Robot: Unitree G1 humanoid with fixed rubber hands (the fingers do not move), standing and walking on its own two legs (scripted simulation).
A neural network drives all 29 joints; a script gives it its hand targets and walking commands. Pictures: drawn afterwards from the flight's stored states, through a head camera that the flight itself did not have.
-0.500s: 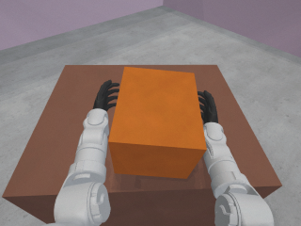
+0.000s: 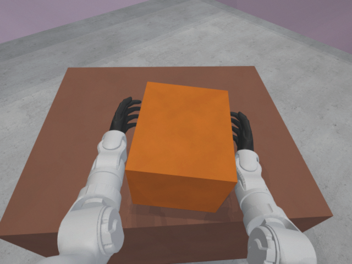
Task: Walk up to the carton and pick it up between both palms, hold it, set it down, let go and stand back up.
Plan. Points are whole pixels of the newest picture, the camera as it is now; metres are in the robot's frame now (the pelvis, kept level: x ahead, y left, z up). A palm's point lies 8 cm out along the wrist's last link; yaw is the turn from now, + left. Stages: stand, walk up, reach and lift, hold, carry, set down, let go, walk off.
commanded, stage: set down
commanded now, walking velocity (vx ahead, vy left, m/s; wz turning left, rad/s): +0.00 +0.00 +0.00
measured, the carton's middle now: (181, 146) +0.39 -0.03 +0.03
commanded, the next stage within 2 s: none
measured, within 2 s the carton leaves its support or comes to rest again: rests again in 0.88 s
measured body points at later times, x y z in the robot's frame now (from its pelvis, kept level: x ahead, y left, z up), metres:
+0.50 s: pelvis +0.00 +0.00 +0.00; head +0.06 +0.02 +0.44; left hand +0.45 +0.11 +0.04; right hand +0.37 -0.18 +0.03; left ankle -0.04 +0.10 -0.75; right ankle -0.01 -0.14 -0.75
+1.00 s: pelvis -0.01 +0.00 -0.01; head +0.08 +0.02 +0.43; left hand +0.44 +0.11 +0.01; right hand +0.36 -0.18 +0.00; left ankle -0.04 +0.10 -0.75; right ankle -0.01 -0.14 -0.75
